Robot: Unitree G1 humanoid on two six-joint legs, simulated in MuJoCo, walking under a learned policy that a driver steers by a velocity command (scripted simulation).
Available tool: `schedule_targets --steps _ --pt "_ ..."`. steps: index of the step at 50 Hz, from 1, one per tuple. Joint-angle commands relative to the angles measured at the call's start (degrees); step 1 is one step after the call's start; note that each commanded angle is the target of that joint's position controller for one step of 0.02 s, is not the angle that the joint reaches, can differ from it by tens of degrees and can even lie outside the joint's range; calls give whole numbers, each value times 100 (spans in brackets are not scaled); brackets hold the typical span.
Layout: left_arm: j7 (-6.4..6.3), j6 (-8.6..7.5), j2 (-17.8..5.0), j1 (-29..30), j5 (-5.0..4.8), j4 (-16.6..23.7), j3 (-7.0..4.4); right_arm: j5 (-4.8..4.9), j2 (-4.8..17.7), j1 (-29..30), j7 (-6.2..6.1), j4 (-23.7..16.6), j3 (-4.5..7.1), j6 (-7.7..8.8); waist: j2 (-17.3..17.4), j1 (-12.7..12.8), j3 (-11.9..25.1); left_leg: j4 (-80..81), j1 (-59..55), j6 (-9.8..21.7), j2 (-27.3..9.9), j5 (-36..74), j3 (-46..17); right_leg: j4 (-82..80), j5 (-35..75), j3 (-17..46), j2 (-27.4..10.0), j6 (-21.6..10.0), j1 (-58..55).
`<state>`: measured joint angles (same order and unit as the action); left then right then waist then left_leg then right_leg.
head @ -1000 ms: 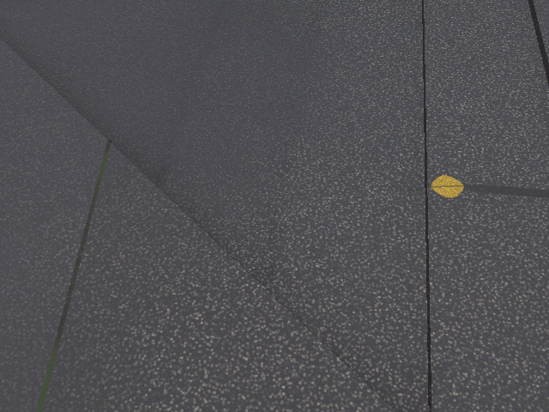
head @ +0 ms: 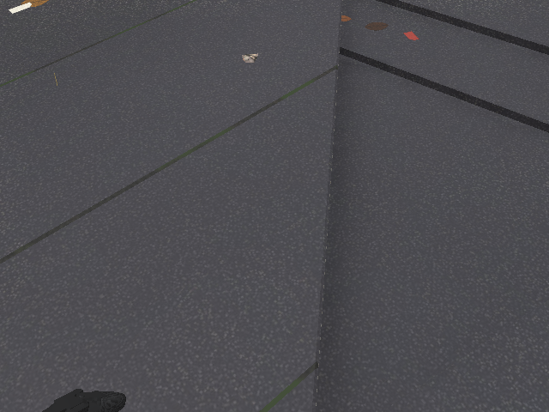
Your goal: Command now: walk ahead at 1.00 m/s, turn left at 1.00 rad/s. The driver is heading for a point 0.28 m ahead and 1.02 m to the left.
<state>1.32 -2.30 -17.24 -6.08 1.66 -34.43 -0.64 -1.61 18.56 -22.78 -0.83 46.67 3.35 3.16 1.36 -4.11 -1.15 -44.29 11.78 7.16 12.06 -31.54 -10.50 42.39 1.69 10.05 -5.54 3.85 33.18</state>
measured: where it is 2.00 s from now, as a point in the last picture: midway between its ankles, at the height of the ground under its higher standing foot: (15, 141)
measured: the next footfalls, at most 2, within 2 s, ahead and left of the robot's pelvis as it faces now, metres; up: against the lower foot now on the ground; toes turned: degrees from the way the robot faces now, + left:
right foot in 0.12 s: +0.22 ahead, -0.23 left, -0.14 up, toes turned +9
left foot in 0.50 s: +0.48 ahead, +0.03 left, +0.00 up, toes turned +28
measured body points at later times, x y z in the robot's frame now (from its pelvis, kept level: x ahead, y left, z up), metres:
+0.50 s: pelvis +0.39 -0.06 -0.10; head +0.42 -0.06 +0.35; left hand +0.18 +0.06 -0.23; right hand +0.72 -0.04 -0.13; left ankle +0.45 +0.01 -0.71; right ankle +0.20 -0.24 -0.80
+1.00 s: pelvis +0.87 +0.12 +0.03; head +0.87 +0.12 +0.48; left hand +0.77 +0.38 -0.09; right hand +1.13 -0.04 -0.07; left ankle +0.70 +0.16 -0.56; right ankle +0.91 +0.04 -0.70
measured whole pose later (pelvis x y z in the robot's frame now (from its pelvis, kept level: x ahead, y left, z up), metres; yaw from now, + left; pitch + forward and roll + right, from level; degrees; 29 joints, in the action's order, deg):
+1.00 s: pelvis +0.87 +0.12 +0.03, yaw +35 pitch +1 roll -2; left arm 0.9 -4.0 -15.4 -19.9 3.7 -42.9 -2.7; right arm -0.4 17.6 -14.4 0.3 43.1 2.5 4.5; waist 2.1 1.0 1.2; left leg -81.3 26.4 7.3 1.0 -13.3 -5.1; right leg 31.5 -17.6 -7.9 1.1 -2.3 15.0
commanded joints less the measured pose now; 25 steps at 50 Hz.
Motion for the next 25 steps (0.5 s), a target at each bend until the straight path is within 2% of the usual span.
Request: schedule_targets --steps 1,2,3,4,5,6,7,8,9,10,11,12,13,14,15,16,17,18,19,20,21,22,23,24,25 --pt "20 -25 -514 -531 -172 120 -146 -123 832 926 -24 -610 205 97 200 564 -12 487 1921 573 -790 1663 -1377 -575 214 -475 397 -41 -2298" --pt "-3 -68 -569 -869 -247 -10 -182 -195 809 937 -44 -575 203 58 261 738 -38 8 1669 468 -703 1543 -1411 -1119 420 -455 320 -36 -2548" --pt "-42 -135 -663 -1415 -256 -221 -251 -220 782 972 -60 -540 198 19 141 1031 66 -936 1234 378 -514 1672 -1265 -1830 1015 -479 197 -29 -2838" --pt "-90 -191 -747 -2110 -250 -525 -337 -161 746 1077 -89 -569 181 -10 -80 1382 305 -2205 798 282 -295 2118 -974 -2730 2061 -590 100 27 -3253" --pt "-147 -169 -947 -2693 -238 -875 -453 -11 568 1074 -110 -656 143 -47 -421 1486 629 -3638 931 158 -162 1968 -670 -3044 2902 -676 -78 52 -4056" --pt "-182 -152 -958 -2893 -113 -1065 -483 82 113 1127 -71 -781 52 -98 -958 1413 622 -5363 2360 39 132 -419 -355 -2528 2471 -355 -417 24 -5076" --pt "-107 -193 -796 -3128 226 -1036 -311 299 -428 1270 -102 -1203 -114 -65 -1546 1211 533 -7404 4001 56 -2 -1308 -216 -407 5089 -149 -960 453 -5595" --pt "-19 -207 -858 -2861 437 -979 -324 510 -819 79 -192 -1415 -181 7 -2622 373 1232 -8456 4997 -55 -449 -915 501 -346 5560 1065 -1988 159 -6144" --pt "-99 -128 -762 -2387 454 -790 -407 210 -896 500 -199 -1350 -280 23 -1997 412 1361 -8881 5584 -130 -672 217 732 -1233 1683 1708 -2225 -840 -5531" --pt "-173 -223 -847 -2105 380 -762 -470 26 -747 1501 -151 -1612 -264 -50 -1936 540 887 -9656 6026 -43 -874 425 542 -2289 -1628 2553 -2629 -1479 -4610" --pt "-181 -255 -259 -1869 288 -1111 -283 -141 -743 2689 -66 -1852 -281 -104 -617 568 13 -9927 6280 80 -1017 454 492 -2852 -2815 1922 -2098 -1213 -3464" --pt "-217 -412 -407 -2011 240 -1303 -284 -133 -803 2870 30 -2131 -301 -172 -677 405 -375 -10157 6535 146 -1144 535 166 -2849 -1986 1955 -2412 -1218 -2987" --pt "-184 -489 -175 -2239 166 -1639 -218 -99 -881 2859 77 -2104 -321 -285 -249 230 -663 -10118 6770 259 -1197 396 -165 -2733 -1682 1286 -2328 -952 -2720" --pt "-117 -527 27 -2347 127 -1857 -142 -44 -1008 3011 117 -2163 -374 -343 -76 106 -901 -9773 6777 358 -1126 460 -100 -2848 -1868 337 -1987 -603 -2329" --pt "-33 -530 68 -2141 111 -1875 -113 64 -1020 2972 121 -2178 -397 -407 -96 -83 -909 -9228 6518 382 -1087 699 246 -3144 -2439 -234 -1665 -251 -1942" --pt "-15 -503 203 -2024 77 -1958 -36 83 -1108 3274 125 -2303 -476 -418 -87 -175 -1229 -8146 6207 361 -1089 934 492 -3469 -2651 -821 -1196 -5 -1279" --pt "-40 -468 287 -2043 42 -1930 41 127 -1083 3547 144 -2352 -525 -435 -98 -26 -1457 -7047 5596 270 -941 1108 992 -3837 -2078 -1353 -746 25 -636" --pt "-90 -435 339 -2242 -6 -2023 83 146 -1174 3726 148 -2369 -577 -454 -201 163 -1423 -6495 5142 247 -826 1204 1333 -4099 -1046 -1702 -475 -115 -504" --pt "-143 -462 206 -2435 -10 -1971 99 104 -1151 3488 164 -2351 -578 -416 -430 191 -1282 -6135 4930 231 -953 1021 1690 -4115 866 -1816 -572 -309 -956" --pt "-203 -445 114 -2593 -61 -2031 84 36 -1130 3347 187 -2277 -618 -350 -379 138 -952 -5410 4519 351 -1053 755 1973 -3957 2880 -2197 -513 -350 -1636" --pt "-258 -408 -81 -2633 -164 -1961 66 84 -1074 3179 211 -2134 -658 -248 -266 51 -505 -4042 3235 459 -848 477 2447 -3616 5578 -2575 -462 -394 -1805" --pt "-378 -372 -406 -2832 -267 -1892 -5 219 -981 2958 196 -1925 -619 -265 -457 56 474 -3628 1890 407 -349 383 2716 -2991 8233 -2419 -683 -630 -2114" --pt "-440 -395 -983 -3028 -112 -1933 -128 225 -951 2339 171 -1751 -570 -276 -1118 -191 742 -3167 1658 429 -257 -182 2598 -1942 10158 -2265 -1129 -695 -2894" --pt "-446 -330 -1215 -3058 -46 -1912 -256 190 -655 1681 151 -1619 -469 -317 -1812 -495 989 -2608 1301 688 -36 -1192 2204 -454 11281 -2043 -1484 -777 -3289" --pt "-351 -301 -1309 -2412 -140 -1516 -357 69 -194 433 133 -1282 -242 -256 -1773 -1224 1490 -1760 -372 1178 -402 -580 1036 1811 10193 -2139 -1268 -866 -2198"
Velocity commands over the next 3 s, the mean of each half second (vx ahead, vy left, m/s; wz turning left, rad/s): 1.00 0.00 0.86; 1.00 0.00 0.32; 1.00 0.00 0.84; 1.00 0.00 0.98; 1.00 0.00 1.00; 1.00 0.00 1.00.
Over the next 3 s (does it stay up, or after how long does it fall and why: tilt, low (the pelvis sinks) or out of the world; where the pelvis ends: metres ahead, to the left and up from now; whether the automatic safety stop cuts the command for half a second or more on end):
stays up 1.19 1.74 -0.01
